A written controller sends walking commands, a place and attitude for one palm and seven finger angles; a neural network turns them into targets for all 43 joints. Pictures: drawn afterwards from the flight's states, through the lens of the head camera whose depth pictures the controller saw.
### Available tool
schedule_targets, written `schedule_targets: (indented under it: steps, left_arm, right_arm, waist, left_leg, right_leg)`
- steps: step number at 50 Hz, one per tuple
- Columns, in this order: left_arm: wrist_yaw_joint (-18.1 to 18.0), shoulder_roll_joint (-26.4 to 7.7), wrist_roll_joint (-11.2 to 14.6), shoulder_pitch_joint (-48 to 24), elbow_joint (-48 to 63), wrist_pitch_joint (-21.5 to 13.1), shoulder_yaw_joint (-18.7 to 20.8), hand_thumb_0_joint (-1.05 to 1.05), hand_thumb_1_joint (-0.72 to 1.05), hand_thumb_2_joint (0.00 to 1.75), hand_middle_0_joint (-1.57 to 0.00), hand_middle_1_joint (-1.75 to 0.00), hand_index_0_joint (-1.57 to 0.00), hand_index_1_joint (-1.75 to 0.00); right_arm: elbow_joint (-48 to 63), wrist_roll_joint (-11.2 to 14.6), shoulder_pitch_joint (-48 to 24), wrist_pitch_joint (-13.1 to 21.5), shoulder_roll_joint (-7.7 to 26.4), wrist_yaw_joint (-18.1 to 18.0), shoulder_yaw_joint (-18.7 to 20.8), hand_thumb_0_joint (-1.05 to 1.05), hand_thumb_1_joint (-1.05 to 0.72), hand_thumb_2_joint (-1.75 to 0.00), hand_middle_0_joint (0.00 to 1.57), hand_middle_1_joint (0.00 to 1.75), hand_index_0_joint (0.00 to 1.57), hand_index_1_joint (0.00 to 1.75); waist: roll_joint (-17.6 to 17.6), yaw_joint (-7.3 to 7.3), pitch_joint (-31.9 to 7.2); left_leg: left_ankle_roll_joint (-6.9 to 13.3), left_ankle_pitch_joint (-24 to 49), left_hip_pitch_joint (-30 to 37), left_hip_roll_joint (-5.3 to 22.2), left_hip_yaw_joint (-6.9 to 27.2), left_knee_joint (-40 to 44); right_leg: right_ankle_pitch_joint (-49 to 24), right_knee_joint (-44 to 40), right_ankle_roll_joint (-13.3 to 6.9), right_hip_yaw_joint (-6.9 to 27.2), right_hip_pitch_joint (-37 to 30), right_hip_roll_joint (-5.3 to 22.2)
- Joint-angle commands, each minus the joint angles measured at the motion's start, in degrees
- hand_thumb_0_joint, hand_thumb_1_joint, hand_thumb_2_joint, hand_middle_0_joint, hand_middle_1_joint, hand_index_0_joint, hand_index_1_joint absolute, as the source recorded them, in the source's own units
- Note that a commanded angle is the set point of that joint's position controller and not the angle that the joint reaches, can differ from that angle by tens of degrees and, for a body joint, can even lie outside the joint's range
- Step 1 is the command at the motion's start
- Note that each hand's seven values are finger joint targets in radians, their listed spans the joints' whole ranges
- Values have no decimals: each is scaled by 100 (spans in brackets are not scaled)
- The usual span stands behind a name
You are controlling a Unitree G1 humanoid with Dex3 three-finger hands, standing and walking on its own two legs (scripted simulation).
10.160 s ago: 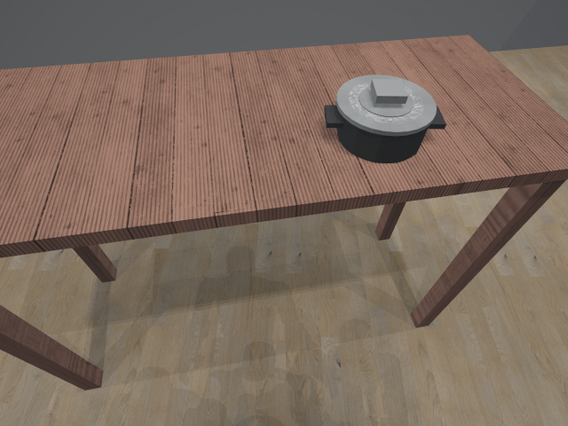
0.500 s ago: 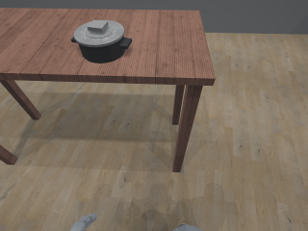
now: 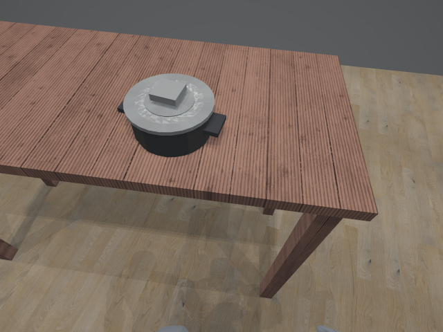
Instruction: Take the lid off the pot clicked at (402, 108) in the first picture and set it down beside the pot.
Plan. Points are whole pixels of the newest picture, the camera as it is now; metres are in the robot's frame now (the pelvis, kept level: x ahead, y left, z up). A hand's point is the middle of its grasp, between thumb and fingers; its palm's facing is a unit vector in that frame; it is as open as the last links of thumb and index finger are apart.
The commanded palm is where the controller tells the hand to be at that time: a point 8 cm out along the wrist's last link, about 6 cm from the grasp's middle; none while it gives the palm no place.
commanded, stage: come to a stop and stand still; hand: left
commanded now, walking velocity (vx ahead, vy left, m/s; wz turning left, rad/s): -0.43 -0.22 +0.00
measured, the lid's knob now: (168, 91) +0.47 +0.16 +0.16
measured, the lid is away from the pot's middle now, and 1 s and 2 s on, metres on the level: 0.00 0.00 0.00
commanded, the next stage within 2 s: look again from close up in 1.76 s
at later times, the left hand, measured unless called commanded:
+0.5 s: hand out of the picture +0.08 +0.12 -0.14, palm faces -0.02 -0.94 -0.34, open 7.4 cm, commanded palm none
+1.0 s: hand out of the picture -0.03 +0.15 -0.16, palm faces +0.07 -0.96 -0.26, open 7.4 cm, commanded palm none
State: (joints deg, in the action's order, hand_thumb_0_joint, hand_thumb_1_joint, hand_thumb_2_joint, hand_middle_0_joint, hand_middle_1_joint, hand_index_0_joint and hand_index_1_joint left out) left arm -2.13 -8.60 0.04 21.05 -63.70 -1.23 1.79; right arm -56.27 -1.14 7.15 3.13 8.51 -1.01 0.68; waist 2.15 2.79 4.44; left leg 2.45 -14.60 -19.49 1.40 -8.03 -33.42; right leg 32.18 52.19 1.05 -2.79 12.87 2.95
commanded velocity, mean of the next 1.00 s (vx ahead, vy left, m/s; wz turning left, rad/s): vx -0.02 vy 0.05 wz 0.00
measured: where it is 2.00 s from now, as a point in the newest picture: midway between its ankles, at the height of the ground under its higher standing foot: outside the picture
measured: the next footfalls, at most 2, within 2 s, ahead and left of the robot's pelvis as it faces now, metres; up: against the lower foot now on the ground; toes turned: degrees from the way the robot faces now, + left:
right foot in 0.40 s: +0.05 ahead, -0.19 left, +0.00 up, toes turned -5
left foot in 1.00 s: +0.00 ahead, +0.07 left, +0.00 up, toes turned +1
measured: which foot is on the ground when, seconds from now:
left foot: down 0.00-0.40, up 0.42-0.98, down 1.00-1.00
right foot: up 0.00-0.38, down 0.40-1.00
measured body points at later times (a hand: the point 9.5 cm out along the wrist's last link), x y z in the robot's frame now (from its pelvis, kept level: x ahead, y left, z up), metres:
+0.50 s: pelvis +0.01 -0.08 +0.00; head +0.07 -0.13 +0.44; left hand +0.08 +0.17 -0.12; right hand +0.07 -0.33 -0.17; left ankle +0.00 +0.08 -0.67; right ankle +0.01 -0.18 -0.73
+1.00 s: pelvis -0.03 -0.05 +0.01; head -0.02 -0.06 +0.46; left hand -0.03 +0.20 -0.14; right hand +0.05 -0.30 -0.14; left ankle -0.06 +0.09 -0.73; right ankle +0.01 -0.18 -0.73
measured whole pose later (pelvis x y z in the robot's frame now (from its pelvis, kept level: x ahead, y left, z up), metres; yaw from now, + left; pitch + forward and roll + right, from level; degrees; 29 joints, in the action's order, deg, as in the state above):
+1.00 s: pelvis -0.03 -0.05 +0.01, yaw -1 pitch +1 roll +1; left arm -1.6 -10.9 -1.5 18.4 -57.1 2.3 2.9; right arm -54.5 -0.6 11.7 -0.9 12.5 -0.1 2.7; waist -0.1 2.3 0.3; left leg -2.1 -19.8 -10.8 1.3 -0.6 -28.0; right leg 12.9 31.0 0.6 -2.0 19.5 3.2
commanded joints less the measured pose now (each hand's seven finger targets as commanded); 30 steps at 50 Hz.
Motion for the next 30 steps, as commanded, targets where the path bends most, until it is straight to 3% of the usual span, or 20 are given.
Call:
schedule_targets:
  steps: [1, 2, 4, 7, 10, 13, 16, 17, 18, 19, 20, 21, 22, 23, 25, 26, 27, 30]
  left_arm:
    - [-144, -453, -26, 95, 350, 90, 117, 0, 90, 90, -20, -30, -20, -30]
    - [-126, -532, -21, 97, 391, 170, 134, 0, 90, 90, -20, -30, -20, -30]
    - [-91, -551, -52, 240, 460, 317, 210, 0, 90, 90, -20, -30, -20, -30]
    - [-52, -637, -81, 133, 710, 422, 326, 0, 90, 90, -20, -30, -20, -30]
    - [-7, -604, -70, -120, 952, 461, 361, 0, 90, 90, -20, -30, -20, -30]
    - [27, -567, -62, -468, 1175, 418, 324, 0, 90, 90, -20, -30, -20, -30]
    - [42, -585, -78, -529, 1261, 297, 284, 0, 90, 90, -20, -30, -20, -30]
    - [47, -650, -94, -394, 1223, 255, 295, 0, 90, 90, -20, -30, -20, -30]
    - [48, -733, -99, -95, 1120, 206, 321, 0, 90, 90, -20, -30, -20, -30]
    - [28, -1102, -163, 17, 1087, 126, 361, 0, 90, 90, -20, -30, -20, -30]
    - [-30, -1675, -237, -133, 1135, 79, 449, 0, 90, 90, -20, -30, -20, -30]
    - [-36, -1761, -185, -53, 1188, 93, 431, 0, 90, 90, -20, -30, -20, -30]
    - [-59, -1740, -184, -82, 1202, 89, 435, 0, 90, 90, -20, -30, -20, -30]
    - [-115, -1758, -176, -281, 1180, 86, 512, 0, 90, 90, -20, -30, -20, -30]
    - [-145, -1462, -132, -625, 1272, 116, 439, 0, 90, 90, -20, -30, -20, -30]
    - [-141, -1380, -122, -700, 1329, 104, 415, 0, 90, 90, -20, -30, -20, -30]
    - [-153, -1430, -103, -703, 1337, 98, 429, 0, 90, 90, -20, -30, -20, -30]
    - [-178, -1293, -109, -233, 1192, 46, 411, 0, 90, 90, -20, -30, -20, -30]
  right_arm:
    - [-63, 57, 870, -166, 796, -241, 131, 0, -90, -90, 20, 30, 20, 30]
    - [-35, 65, 693, -212, 788, -239, 129, 0, -90, -90, 20, 30, 20, 30]
    - [51, 57, 478, -309, 892, -246, 217, 0, -90, -90, 20, 30, 20, 30]
    - [217, 46, 377, -368, 907, -250, 334, 0, -90, -90, 20, 30, 20, 30]
    - [365, 4, 121, -400, 967, -203, 391, 0, -90, -90, 20, 30, 20, 30]
    - [443, -51, 64, -447, 1047, -147, 442, 0, -90, -90, 20, 30, 20, 30]
    - [454, -70, 136, -505, 1151, -103, 508, 0, -90, -90, 20, 30, 20, 30]
    - [459, -56, 137, -524, 1151, -95, 516, 0, -90, -90, 20, 30, 20, 30]
    - [484, -27, 94, -544, 1156, -75, 524, 0, -90, -90, 20, 30, 20, 30]
    - [494, 35, 263, -553, 847, -41, 495, 0, -90, -90, 20, 30, 20, 30]
    - [652, 58, 374, -570, 386, -2, 383, 0, -90, -90, 20, 30, 20, 30]
    - [727, 70, 276, -660, 554, -51, 405, 0, -90, -90, 20, 30, 20, 30]
    - [739, 24, 253, -720, 537, -70, 410, 0, -90, -90, 20, 30, 20, 30]
    - [665, 1, 245, -750, 535, -84, 404, 0, -90, -90, 20, 30, 20, 30]
    - [493, -26, 352, -767, 839, -32, 490, 0, -90, -90, 20, 30, 20, 30]
    - [448, -34, 474, -761, 858, 3, 479, 0, -90, -90, 20, 30, 20, 30]
    - [424, -19, 583, -749, 872, 25, 481, 0, -90, -90, 20, 30, 20, 30]
    - [493, -39, 343, -751, 828, 60, 448, 0, -90, -90, 20, 30, 20, 30]
  waist:
    - [-1022, -331, -334]
    - [-800, -258, -192]
    - [-931, -184, -366]
    - [-940, -184, -632]
    - [-1275, -183, -739]
    - [-1560, -283, -657]
    - [-1881, -333, -813]
    - [-1614, -248, -738]
    - [-1319, -71, -874]
    - [-359, -35, -915]
    - [1429, -86, -701]
    - [1230, 58, -879]
    - [567, -9, -774]
    - [1100, -90, -788]
    - [942, -195, -567]
    - [812, -251, -665]
    - [821, -239, -921]
    - [767, -16, -932]
  left_leg:
    - [767, 6914, 1306, 2023, 1289, 1078]
    - [740, 6432, 1021, 1986, 1213, 1193]
    - [717, 5760, 1120, 1893, 1019, 1246]
    - [720, 5292, 1113, 1896, 866, 1168]
    - [650, 4580, 1157, 1734, 682, 1095]
    - [575, 4019, 1074, 1620, 644, 1004]
    - [470, 3484, 1213, 1569, 788, 754]
    - [360, 3096, 989, 1496, 817, 559]
    - [134, 2330, 855, 1261, 677, 173]
    - [-212, 804, 434, 750, 483, -475]
    - [-484, -1909, -778, -22, 368, -1476]
    - [-469, -2508, -591, -94, 1047, -2283]
    - [-443, -2373, -661, -136, 1355, -2823]
    - [-438, -2185, -1023, -209, 1507, -3358]
    - [-538, -1337, -1348, -139, 1522, -4023]
    - [-589, -988, -1433, -168, 1451, -4066]
    - [-622, -853, -1453, -194, 1419, -4015]
    - [-735, -623, -1610, -217, 1373, -3775]
  right_leg:
    - [-13, 956, 191, 540, 1045, 192]
    - [-134, 934, 173, 505, 936, 169]
    - [-470, 1184, 178, 432, 1114, 43]
    - [-671, 1762, 198, 487, 1391, -64]
    - [-842, 1544, 226, 483, 1534, -86]
    - [-705, 531, 173, 248, 1256, -87]
    - [-762, -809, 97, -57, 781, -120]
    - [-1158, -1380, 74, -118, 413, -150]
    - [-1998, -2254, 97, -141, -25, -116]
    - [-3155, -3002, 67, 343, -394, 337]
    - [-5048, -3063, -460, 1978, -655, 1613]
    - [-5849, -3146, -1127, 2410, -172, 2292]
    - [-5758, -3165, -1361, 2203, 32, 2382]
    - [-5701, -3059, -1284, 2314, -137, 2134]
    - [-5291, -2893, -1098, 1750, -305, 1684]
    - [-5244, -2805, -1007, 1470, -537, 1490]
    - [-5228, -2744, -997, 1329, -797, 1474]
    - [-5383, -2752, -912, 1399, -1208, 1447]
